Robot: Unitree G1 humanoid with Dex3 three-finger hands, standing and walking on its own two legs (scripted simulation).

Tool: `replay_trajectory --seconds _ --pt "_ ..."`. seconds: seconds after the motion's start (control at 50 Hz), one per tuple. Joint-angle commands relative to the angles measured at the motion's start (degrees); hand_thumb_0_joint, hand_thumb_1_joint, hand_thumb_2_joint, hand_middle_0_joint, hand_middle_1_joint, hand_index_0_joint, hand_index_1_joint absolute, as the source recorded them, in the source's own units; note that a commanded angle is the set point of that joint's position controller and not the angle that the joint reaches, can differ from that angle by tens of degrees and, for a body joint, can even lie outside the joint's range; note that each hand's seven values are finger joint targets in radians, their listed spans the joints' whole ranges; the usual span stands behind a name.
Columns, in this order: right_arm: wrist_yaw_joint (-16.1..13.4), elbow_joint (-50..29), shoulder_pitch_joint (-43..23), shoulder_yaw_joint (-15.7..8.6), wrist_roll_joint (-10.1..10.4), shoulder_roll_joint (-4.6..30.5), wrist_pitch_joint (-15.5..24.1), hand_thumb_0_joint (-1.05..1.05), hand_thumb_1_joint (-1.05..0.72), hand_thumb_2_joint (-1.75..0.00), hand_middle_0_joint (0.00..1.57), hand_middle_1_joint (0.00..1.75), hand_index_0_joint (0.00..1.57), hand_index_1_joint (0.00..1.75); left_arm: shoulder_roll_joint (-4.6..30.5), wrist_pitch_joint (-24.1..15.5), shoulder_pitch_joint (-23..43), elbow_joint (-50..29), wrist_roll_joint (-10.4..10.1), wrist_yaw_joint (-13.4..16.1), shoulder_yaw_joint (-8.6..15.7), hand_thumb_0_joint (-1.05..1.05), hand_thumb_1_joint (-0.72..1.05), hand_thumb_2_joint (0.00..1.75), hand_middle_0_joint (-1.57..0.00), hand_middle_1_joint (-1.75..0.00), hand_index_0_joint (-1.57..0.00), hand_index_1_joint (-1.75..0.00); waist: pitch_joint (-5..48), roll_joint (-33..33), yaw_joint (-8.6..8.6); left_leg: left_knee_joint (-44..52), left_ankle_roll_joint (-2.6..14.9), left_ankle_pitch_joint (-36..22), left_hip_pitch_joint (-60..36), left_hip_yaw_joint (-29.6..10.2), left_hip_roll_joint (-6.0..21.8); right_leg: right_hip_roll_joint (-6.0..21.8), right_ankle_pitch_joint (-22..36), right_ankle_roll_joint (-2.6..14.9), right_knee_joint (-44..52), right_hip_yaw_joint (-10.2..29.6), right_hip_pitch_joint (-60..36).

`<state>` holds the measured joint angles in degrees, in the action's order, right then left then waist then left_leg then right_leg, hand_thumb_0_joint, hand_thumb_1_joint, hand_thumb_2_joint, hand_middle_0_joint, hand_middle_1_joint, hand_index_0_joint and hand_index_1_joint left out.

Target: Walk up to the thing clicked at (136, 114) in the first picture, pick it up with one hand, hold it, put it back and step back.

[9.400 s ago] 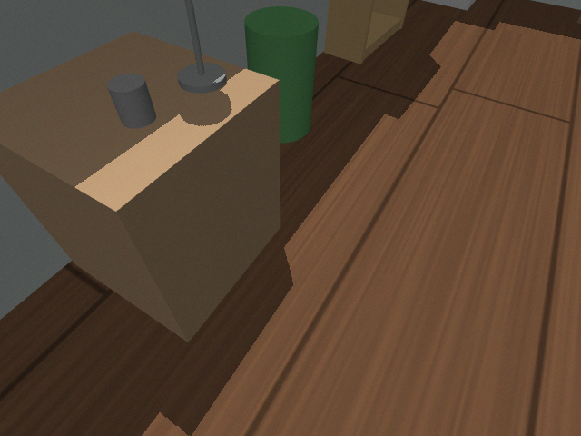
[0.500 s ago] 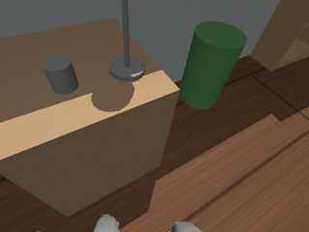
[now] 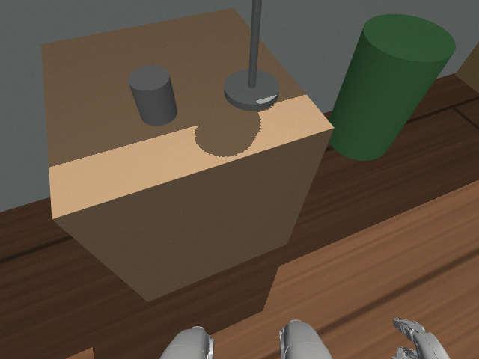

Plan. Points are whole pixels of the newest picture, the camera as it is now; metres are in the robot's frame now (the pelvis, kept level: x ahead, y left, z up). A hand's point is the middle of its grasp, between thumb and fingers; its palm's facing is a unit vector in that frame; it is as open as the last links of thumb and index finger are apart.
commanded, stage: walk up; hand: left
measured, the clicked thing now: (154, 91) +0.64 +0.20 +0.03
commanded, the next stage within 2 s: stand in 1.52 s
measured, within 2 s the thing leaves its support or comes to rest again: neither
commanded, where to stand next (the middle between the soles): +0.10 +0.00 m, yaw +0 degrees
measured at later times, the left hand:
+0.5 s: hand out of the picture +0.10 +0.27 -0.13, palm faces -0.01 -0.94 -0.33, open 7.4 cm
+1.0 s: hand out of the picture +0.12 +0.25 -0.11, palm faces +0.00 -0.95 -0.32, open 7.4 cm
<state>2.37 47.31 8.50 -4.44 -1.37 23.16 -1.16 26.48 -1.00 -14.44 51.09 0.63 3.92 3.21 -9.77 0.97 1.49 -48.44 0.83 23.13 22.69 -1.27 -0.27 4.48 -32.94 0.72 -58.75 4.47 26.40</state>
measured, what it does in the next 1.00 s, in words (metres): steps on the spot: right foot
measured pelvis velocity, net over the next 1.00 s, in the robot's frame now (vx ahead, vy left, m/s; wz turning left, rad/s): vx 0.02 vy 0.00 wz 0.00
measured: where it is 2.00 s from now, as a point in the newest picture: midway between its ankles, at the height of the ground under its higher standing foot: outside the picture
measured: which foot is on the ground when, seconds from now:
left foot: down 0.00-1.00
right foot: up 0.00-0.18, down 0.20-1.00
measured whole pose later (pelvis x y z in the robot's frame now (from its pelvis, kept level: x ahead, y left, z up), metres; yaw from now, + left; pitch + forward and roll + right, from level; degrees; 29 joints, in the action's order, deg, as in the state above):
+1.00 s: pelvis +0.02 +0.00 +0.05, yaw +0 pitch -3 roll +0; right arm 0.5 64.7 3.7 -0.1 -0.2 20.1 1.1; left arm 20.0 -0.9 -3.0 65.2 0.4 -0.9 1.0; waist -3.3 -0.2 0.1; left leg -20.6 -0.3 10.1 7.7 -1.5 0.0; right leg 0.3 -9.3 0.0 -19.7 -1.6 7.5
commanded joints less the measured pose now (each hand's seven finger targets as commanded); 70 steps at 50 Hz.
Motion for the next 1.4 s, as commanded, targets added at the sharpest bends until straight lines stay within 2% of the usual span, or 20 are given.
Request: replay_trajectory --seconds 0.0,0.02,0.1,0.16,0.18,0.2,0.22,0.24,0.26,0.28,0.3,0.32,0.34,0.36,0.38,0.44,0.54,0.72,1.04,1.38 --pt "-1.94 -4.14 -0.77 -3.35 0.20 13.65 1.14 0.00 -0.90 -0.90 0.20 0.30 0.20 0.30 11.61 -1.60 -0.82 -2.52 -0.39 -0.46 2.88 0.00 0.90 0.90 -0.20 -0.30 -0.20 -0.30 6.67 4.19 -1.55 22.15 11.31 -7.36 -5.67 -16.06 11.68 -1.12 1.72 0.71 -2.62 -1.48 5.89" --pt "-2.24 -3.27 -0.35 -2.83 0.68 13.10 1.67 0.00 -0.90 -0.90 0.20 0.30 0.20 0.30 10.57 -1.47 -2.36 -1.53 -0.55 -1.02 2.62 0.00 0.90 0.90 -0.20 -0.30 -0.20 -0.30 7.13 5.42 -0.78 21.49 9.68 -10.76 -6.16 -14.74 10.93 -1.11 5.14 0.39 -0.64 -2.71 4.92" --pt "-2.34 -2.07 -1.12 -2.49 0.69 14.64 2.10 0.00 -0.90 -0.90 0.20 0.30 0.20 0.30 9.04 -1.52 -2.67 -0.18 -0.05 -1.94 2.55 0.00 0.90 0.90 -0.20 -0.30 -0.20 -0.30 8.51 10.23 -0.67 21.43 10.91 -7.38 -1.71 -15.71 13.02 -2.13 5.89 0.48 11.60 -5.52 -5.79" --pt "-2.44 -1.55 -2.52 -1.00 1.21 12.14 1.78 0.00 -0.90 -0.90 0.20 0.30 0.20 0.30 8.51 -1.61 -2.83 1.19 0.73 -2.25 3.03 0.00 0.90 0.90 -0.20 -0.30 -0.20 -0.30 8.07 7.43 1.08 17.04 7.25 -4.21 4.90 -11.77 10.19 -4.73 13.53 1.65 25.01 -5.87 -16.60" --pt "-2.51 -1.18 -1.41 -0.12 1.54 10.12 1.86 0.00 -0.90 -0.90 0.20 0.30 0.20 0.30 9.10 -1.80 -2.31 0.84 1.10 -2.12 3.18 0.00 0.90 0.90 -0.20 -0.30 -0.20 -0.30 9.02 4.27 1.56 14.07 5.23 -5.13 6.00 -11.02 9.20 -2.65 14.20 2.63 28.66 -1.47 -19.28" --pt "-2.56 -1.03 -0.43 0.69 1.92 7.94 2.02 0.00 -0.90 -0.90 0.20 0.30 0.20 0.30 11.07 -2.19 -0.62 0.11 1.75 -2.09 3.36 0.00 0.90 0.90 -0.20 -0.30 -0.20 -0.30 9.70 -2.89 0.70 8.83 2.64 -4.27 7.68 -8.80 5.58 4.20 12.28 4.94 33.89 10.75 -19.32" --pt "-2.63 -0.11 -0.18 0.61 1.80 7.94 1.94 0.00 -0.90 -0.90 0.20 0.30 0.20 0.30 13.04 -2.46 2.67 -0.56 1.51 -2.22 3.24 0.00 0.90 0.90 -0.20 -0.30 -0.20 -0.30 8.53 -5.04 -0.55 4.97 0.97 1.65 5.07 -4.56 0.54 12.05 3.45 9.23 39.60 20.59 -13.14" --pt "-3.07 2.38 1.36 -0.60 1.46 10.57 1.95 0.00 -0.90 -0.90 0.20 0.30 0.20 0.30 14.08 -2.20 8.26 -1.24 1.31 -2.60 3.01 0.00 0.90 0.90 -0.20 -0.30 -0.20 -0.30 7.64 -5.36 -2.09 1.27 0.76 7.15 -4.85 -1.98 1.46 15.47 -0.12 12.43 39.70 20.95 -1.99" --pt "-2.96 3.87 3.66 -0.93 1.46 10.87 2.29 0.00 -0.90 -0.90 0.20 0.30 0.20 0.30 11.75 -1.85 10.53 -1.68 1.01 -2.95 2.30 0.00 0.90 0.90 -0.20 -0.30 -0.20 -0.30 7.03 -3.71 -3.94 5.40 1.00 5.44 -10.99 -2.09 2.12 12.60 1.10 10.90 37.47 16.04 2.14" --pt "-2.74 4.67 4.19 -0.81 1.46 10.61 2.73 0.00 -0.90 -0.90 0.20 0.30 0.20 0.30 9.69 -1.53 10.68 -1.14 0.73 -3.16 1.46 0.00 0.90 0.90 -0.20 -0.30 -0.20 -0.30 7.30 -1.96 -4.75 13.03 1.73 1.43 -13.02 -4.18 1.96 8.21 4.79 7.09 35.08 9.55 2.10" --pt "-2.62 4.91 3.09 -0.70 1.38 11.31 3.11 0.00 -0.90 -0.90 0.20 0.30 0.20 0.30 8.24 -1.32 10.80 -0.93 0.30 -3.26 1.15 0.00 0.90 0.90 -0.20 -0.30 -0.20 -0.30 6.74 0.16 -3.89 19.77 3.13 -1.90 -10.64 -9.39 4.58 3.17 9.57 3.41 30.80 3.23 -0.81" --pt "-2.61 4.68 0.60 -0.63 1.19 12.04 3.49 0.00 -0.90 -0.90 0.20 0.30 0.20 0.30 7.52 -1.16 9.50 0.14 0.08 -3.42 1.00 0.00 0.90 0.90 -0.20 -0.30 -0.20 -0.30 6.85 1.03 -2.22 23.90 5.16 -1.34 -8.10 -16.19 8.87 -0.75 12.63 1.54 26.50 -0.12 -2.84" --pt "-2.60 4.43 -0.79 -0.34 1.10 12.86 3.82 0.00 -0.90 -0.90 0.20 0.30 0.20 0.30 7.40 -1.05 6.91 1.46 -0.03 -3.56 1.04 0.00 0.90 0.90 -0.20 -0.30 -0.20 -0.30 8.14 1.77 -0.42 26.62 6.90 0.57 -6.39 -20.52 12.54 -2.26 12.25 0.98 23.66 -1.50 -6.35" --pt "-2.60 4.30 -2.01 -0.11 0.86 13.38 4.00 0.00 -0.90 -0.90 0.20 0.30 0.20 0.30 7.66 -0.88 5.81 2.45 -0.07 -3.71 1.07 0.00 0.90 0.90 -0.20 -0.30 -0.20 -0.30 8.30 0.91 0.56 26.91 7.30 1.42 -3.85 -20.22 13.28 -2.37 9.83 1.29 24.79 -1.80 -9.45" --pt "-2.64 4.90 -2.33 0.32 0.79 13.31 4.12 0.00 -0.90 -0.90 0.20 0.30 0.20 0.30 7.39 -0.99 6.08 2.86 -0.01 -3.83 1.12 0.00 0.90 0.90 -0.20 -0.30 -0.20 -0.30 8.06 0.49 0.65 25.82 6.53 -3.17 -2.51 -18.41 12.56 -1.88 11.29 1.53 27.08 -1.21 -12.21" --pt "-2.75 6.50 -3.31 1.33 1.27 10.73 4.44 0.00 -0.90 -0.90 0.20 0.30 0.20 0.30 7.19 -1.68 7.73 3.97 -0.53 -3.81 0.60 0.00 0.90 0.90 -0.20 -0.30 -0.20 -0.30 11.05 1.83 0.00 23.66 2.08 -17.44 -5.39 -9.28 7.39 1.16 25.68 2.71 31.17 1.37 -18.20" --pt "-3.10 9.11 -3.89 1.43 1.70 10.27 4.30 0.00 -0.90 -0.90 0.20 0.30 0.20 0.30 6.67 -1.34 10.08 6.03 -1.06 -3.55 -0.19 0.00 0.90 0.90 -0.20 -0.30 -0.20 -0.30 14.95 2.39 -0.60 23.05 1.63 -27.27 -13.40 -6.40 6.90 2.44 32.81 2.22 33.75 0.24 -18.90" --pt "-2.96 11.93 -6.57 1.75 1.66 8.94 3.74 0.00 -0.90 -0.90 0.20 0.30 0.20 0.30 6.07 -0.91 13.91 9.06 -0.63 -3.85 -0.54 0.00 0.90 0.90 -0.20 -0.30 -0.20 -0.30 12.23 -2.63 -1.15 28.24 0.92 -22.16 -14.22 -5.11 6.50 3.11 29.78 0.90 39.59 0.42 -19.45" --pt "-2.69 14.50 -7.09 1.93 0.85 8.90 3.61 0.00 -0.90 -0.90 0.20 0.30 0.20 0.30 5.77 -0.89 14.78 11.05 0.06 -4.13 0.37 0.00 0.90 0.90 -0.20 -0.30 -0.20 -0.30 10.59 -1.05 -1.59 32.57 0.31 -13.74 -13.01 -5.16 6.46 2.99 21.19 0.39 44.88 0.51 -20.41" --pt "-3.08 15.14 -5.35 1.86 0.86 8.79 3.57 0.00 -0.90 -0.90 0.20 0.30 0.20 0.30 4.93 -0.50 12.87 11.72 -0.17 -4.03 0.36 0.00 0.90 0.90 -0.20 -0.30 -0.20 -0.30 11.90 -0.55 -1.48 32.24 0.30 -19.01 -14.27 -5.18 6.90 2.62 26.78 0.22 43.71 -0.31 -21.62"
